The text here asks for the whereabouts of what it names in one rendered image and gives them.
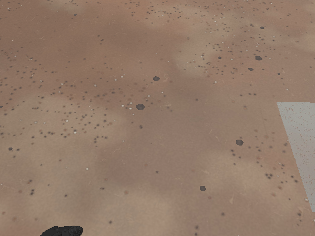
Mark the robot left hand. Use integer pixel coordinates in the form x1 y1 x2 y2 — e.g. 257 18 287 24
40 225 83 236

